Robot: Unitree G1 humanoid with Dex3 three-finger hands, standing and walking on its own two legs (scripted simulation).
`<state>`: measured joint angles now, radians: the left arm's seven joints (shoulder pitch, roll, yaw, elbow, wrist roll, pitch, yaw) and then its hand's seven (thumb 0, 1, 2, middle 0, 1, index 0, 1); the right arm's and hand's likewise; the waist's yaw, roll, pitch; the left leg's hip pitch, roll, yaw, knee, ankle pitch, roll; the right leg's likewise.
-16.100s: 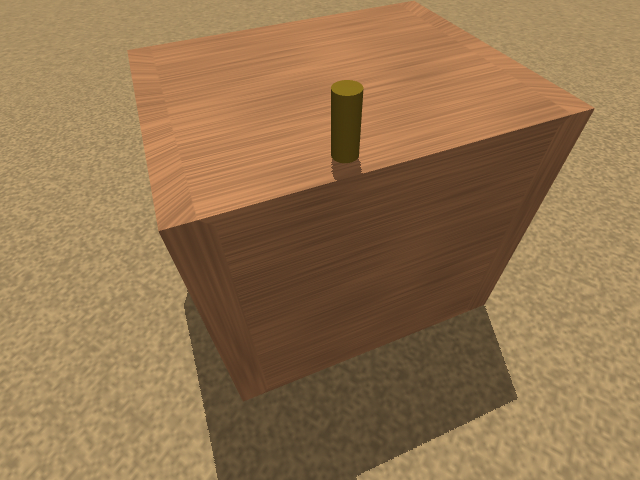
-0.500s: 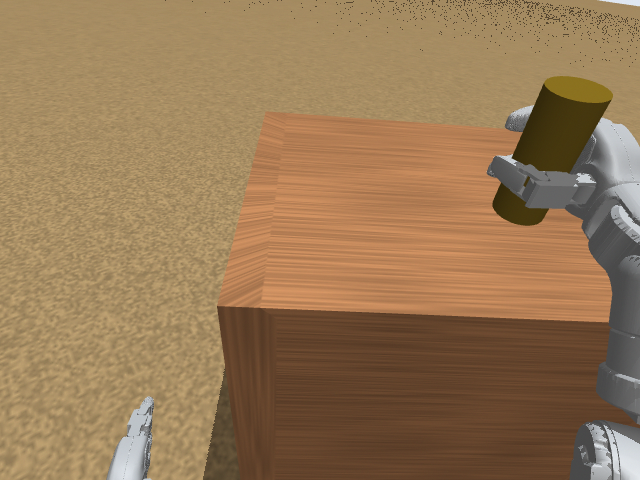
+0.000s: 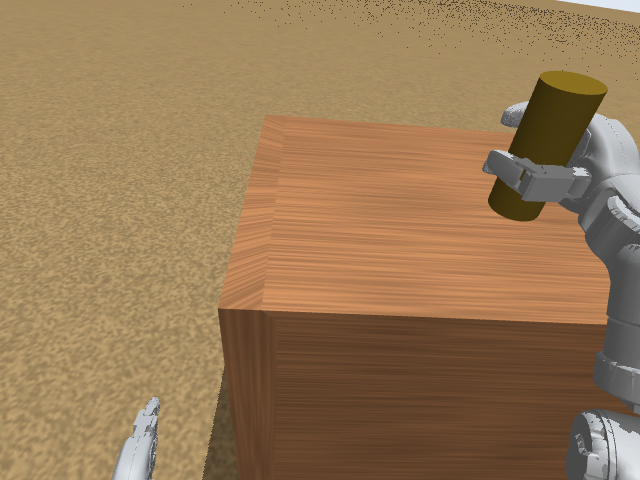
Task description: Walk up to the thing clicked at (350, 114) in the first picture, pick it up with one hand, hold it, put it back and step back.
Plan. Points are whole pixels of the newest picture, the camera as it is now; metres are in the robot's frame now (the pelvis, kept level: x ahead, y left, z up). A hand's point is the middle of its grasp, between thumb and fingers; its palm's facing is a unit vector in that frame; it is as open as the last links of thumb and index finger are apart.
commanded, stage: hold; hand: right
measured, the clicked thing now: (539, 151) +0.33 -0.17 +0.32
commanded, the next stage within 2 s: crouch in 1.70 s
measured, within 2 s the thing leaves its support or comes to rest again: neither
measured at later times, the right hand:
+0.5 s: hand (539, 161) +0.32 -0.16 +0.32, palm faces +0.08 +1.00 -0.05, open 7.4 cm
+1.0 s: hand (527, 157) +0.33 -0.16 +0.31, palm faces +0.08 +1.00 -0.04, open 7.4 cm
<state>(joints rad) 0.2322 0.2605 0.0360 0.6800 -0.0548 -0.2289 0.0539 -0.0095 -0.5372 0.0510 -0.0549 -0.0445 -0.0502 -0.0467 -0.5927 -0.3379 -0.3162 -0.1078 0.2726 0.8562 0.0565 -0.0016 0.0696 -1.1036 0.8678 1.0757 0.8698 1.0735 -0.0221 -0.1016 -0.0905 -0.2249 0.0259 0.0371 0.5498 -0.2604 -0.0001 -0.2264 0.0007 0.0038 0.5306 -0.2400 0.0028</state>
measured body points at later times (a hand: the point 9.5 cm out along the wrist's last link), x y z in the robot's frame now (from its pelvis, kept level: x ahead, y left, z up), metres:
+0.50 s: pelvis +0.00 +0.00 +0.00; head -0.06 +0.04 +0.44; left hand +0.18 +0.25 -0.08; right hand +0.31 -0.22 +0.32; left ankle +0.03 +0.12 -0.73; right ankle +0.03 -0.12 -0.73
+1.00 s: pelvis +0.01 +0.00 +0.00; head -0.05 +0.05 +0.44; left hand +0.19 +0.25 -0.07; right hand +0.32 -0.21 +0.32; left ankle +0.03 +0.12 -0.73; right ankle +0.03 -0.12 -0.73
